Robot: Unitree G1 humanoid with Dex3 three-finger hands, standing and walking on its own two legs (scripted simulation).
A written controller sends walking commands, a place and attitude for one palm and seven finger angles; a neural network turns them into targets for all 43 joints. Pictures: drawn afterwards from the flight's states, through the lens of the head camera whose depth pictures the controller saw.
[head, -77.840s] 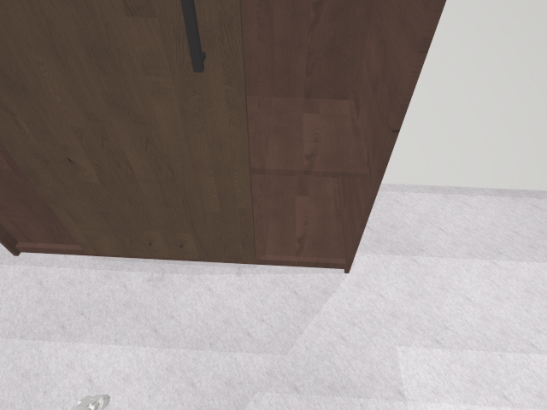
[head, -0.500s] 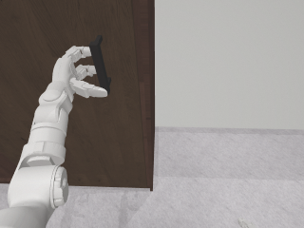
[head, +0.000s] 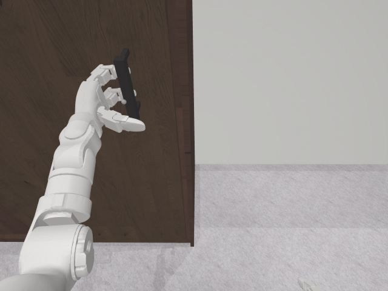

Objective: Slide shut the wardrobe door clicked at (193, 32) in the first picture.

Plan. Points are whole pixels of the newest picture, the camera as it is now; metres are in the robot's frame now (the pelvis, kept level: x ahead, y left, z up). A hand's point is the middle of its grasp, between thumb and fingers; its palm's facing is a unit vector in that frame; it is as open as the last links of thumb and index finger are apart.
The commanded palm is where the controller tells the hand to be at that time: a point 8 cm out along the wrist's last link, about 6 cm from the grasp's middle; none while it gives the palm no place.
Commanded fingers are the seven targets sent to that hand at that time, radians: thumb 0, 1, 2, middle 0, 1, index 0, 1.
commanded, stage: slide the fingers in behind the handle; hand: left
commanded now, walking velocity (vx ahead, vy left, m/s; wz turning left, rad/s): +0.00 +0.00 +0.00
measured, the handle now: (130, 87) +0.48 +0.15 +0.20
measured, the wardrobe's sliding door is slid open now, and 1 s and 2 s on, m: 0.02 0.01 0.01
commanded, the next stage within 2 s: grip the handle and tug to test in 1.36 s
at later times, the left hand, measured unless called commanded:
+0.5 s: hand (135, 100) +0.43 +0.13 +0.21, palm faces +0.01 -1.00 +0.01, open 14.0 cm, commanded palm +0.40 +0.18 +0.21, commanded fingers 0.00 -0.50 0.30 -0.30 -1.20 -0.30 -1.20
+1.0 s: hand (138, 102) +0.42 +0.12 +0.20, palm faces +0.03 -1.00 +0.01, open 14.1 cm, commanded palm +0.40 +0.17 +0.21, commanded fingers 0.00 -0.50 0.30 -0.30 -1.20 -0.30 -1.20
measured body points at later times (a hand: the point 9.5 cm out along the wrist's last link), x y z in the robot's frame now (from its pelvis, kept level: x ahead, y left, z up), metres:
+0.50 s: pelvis +0.00 -0.01 +0.00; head +0.00 -0.02 +0.45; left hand +0.42 +0.18 +0.21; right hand +0.15 -0.25 -0.11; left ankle -0.01 +0.11 -0.74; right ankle -0.02 -0.11 -0.74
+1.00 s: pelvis +0.01 -0.01 +0.00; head +0.00 -0.03 +0.45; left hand +0.42 +0.18 +0.21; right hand +0.15 -0.25 -0.11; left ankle -0.01 +0.11 -0.74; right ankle -0.02 -0.11 -0.74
